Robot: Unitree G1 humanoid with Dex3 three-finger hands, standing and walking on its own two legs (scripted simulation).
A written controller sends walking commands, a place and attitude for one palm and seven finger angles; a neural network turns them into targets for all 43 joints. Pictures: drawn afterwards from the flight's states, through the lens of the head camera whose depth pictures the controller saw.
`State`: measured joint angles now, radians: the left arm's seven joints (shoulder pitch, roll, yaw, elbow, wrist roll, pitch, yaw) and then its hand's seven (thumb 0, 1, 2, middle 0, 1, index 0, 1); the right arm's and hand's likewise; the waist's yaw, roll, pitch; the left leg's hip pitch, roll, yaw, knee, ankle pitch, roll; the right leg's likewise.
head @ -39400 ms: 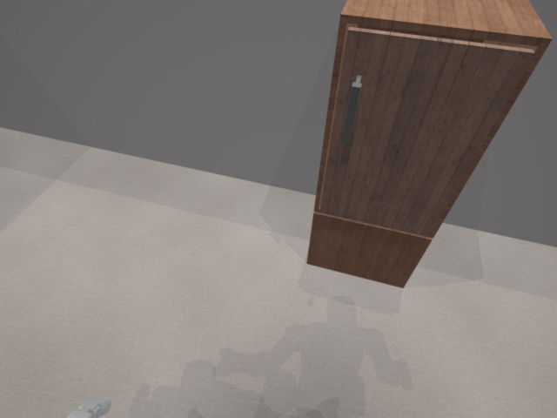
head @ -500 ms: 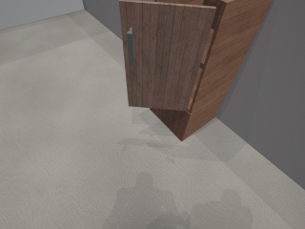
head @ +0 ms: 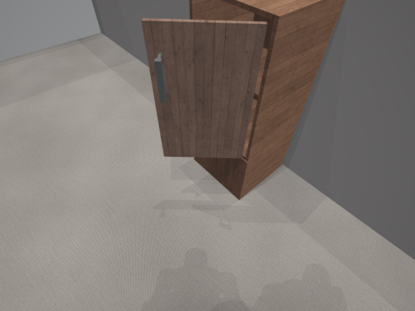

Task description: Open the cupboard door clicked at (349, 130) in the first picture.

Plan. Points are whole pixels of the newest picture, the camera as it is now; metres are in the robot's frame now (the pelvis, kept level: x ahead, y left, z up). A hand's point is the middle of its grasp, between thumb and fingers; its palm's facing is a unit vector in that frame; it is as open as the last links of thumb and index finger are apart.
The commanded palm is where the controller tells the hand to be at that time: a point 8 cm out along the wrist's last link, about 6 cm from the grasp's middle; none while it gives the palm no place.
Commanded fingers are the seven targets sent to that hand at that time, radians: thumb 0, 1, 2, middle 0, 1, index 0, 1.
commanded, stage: look again from close up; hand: left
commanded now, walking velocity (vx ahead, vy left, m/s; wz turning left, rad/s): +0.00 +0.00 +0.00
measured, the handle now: (161, 78) +0.78 +0.20 +0.02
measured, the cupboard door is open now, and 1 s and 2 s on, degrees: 48 48 48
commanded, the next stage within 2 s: shuffle to correct the standing spot in 0.14 s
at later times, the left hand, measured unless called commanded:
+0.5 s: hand out of the picture -0.01 +0.16 -0.19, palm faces +0.09 -0.99 -0.12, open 7.4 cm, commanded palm none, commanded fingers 0.00 0.90 0.90 -0.20 -0.30 -0.20 -0.30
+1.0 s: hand (150, 271) +0.24 +0.16 -0.17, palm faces +0.10 -0.97 -0.22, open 7.3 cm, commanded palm none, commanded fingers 0.00 0.90 0.90 -0.20 -0.30 -0.20 -0.30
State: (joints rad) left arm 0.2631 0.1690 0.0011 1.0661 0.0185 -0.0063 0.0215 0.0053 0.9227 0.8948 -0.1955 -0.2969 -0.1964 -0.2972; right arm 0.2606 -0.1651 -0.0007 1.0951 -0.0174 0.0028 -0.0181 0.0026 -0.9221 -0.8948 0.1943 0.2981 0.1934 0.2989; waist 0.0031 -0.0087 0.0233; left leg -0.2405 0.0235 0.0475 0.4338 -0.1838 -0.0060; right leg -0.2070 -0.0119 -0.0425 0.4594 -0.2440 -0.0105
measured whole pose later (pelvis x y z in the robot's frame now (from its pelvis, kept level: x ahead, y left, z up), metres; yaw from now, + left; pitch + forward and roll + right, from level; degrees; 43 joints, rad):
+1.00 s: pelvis +0.17 -0.03 -0.01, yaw +5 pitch -1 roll +0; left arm 0.18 0.16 0.05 1.00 0.03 -0.06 0.02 0.00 0.92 0.89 -0.19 -0.30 -0.19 -0.30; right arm 0.34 -0.16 -0.04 1.12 -0.03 0.00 0.00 0.01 -0.91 -0.89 0.20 0.30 0.19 0.30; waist -0.02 0.02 0.06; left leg -0.41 0.08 0.08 1.09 -0.47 0.01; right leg -0.29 -0.06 -0.16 0.57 -0.28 -0.03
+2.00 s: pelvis +0.24 -0.02 -0.02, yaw +2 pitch -2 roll +0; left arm 0.30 0.22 0.02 0.90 0.04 0.03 0.03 0.00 0.91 0.89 -0.20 -0.30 -0.20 -0.30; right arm 0.26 -0.18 -0.03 0.87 -0.03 0.01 -0.01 0.01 -0.91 -0.89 0.20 0.30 0.20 0.30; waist 0.00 0.01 0.01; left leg -0.27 -0.01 0.10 0.63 -0.33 0.05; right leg -0.34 -0.06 -0.02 0.63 -0.25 0.03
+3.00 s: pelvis +0.23 -0.04 +0.00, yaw +3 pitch -2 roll +1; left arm 0.30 0.16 0.00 1.09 0.02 -0.01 0.04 0.00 0.91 0.89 -0.20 -0.30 -0.20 -0.30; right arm 0.27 -0.16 -0.01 1.12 -0.01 -0.01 -0.01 0.01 -0.91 -0.89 0.20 0.30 0.19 0.30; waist 0.00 0.00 0.03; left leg -0.18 0.01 0.08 0.41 -0.20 0.01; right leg -0.24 -0.04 -0.05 0.42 -0.14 0.00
